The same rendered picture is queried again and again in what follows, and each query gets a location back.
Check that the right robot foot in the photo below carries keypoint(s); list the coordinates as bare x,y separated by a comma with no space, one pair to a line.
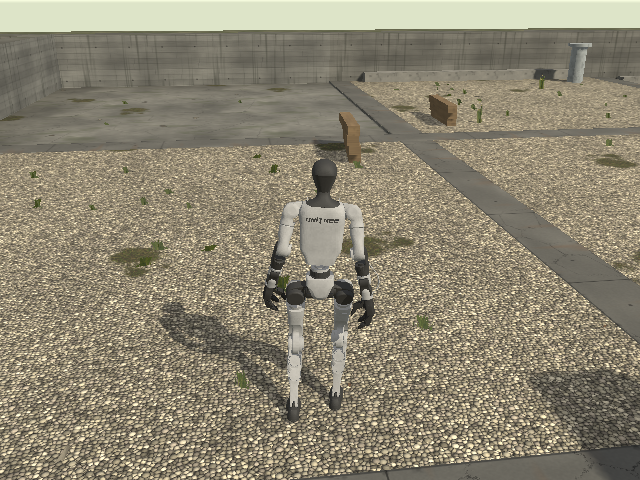
335,402

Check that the robot right upper arm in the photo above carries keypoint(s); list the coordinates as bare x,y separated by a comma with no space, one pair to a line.
354,214

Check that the robot right forearm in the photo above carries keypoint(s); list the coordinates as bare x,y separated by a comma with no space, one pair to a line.
363,277

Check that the robot left upper arm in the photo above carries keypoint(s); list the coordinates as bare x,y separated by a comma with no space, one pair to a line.
291,210

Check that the robot left shin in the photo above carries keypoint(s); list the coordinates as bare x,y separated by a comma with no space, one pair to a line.
294,365

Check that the left robot hand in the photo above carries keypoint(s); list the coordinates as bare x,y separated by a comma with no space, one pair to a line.
268,294

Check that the right robot hand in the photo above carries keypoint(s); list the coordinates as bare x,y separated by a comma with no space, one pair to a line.
369,313

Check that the robot left forearm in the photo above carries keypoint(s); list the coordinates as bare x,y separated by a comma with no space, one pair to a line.
275,269

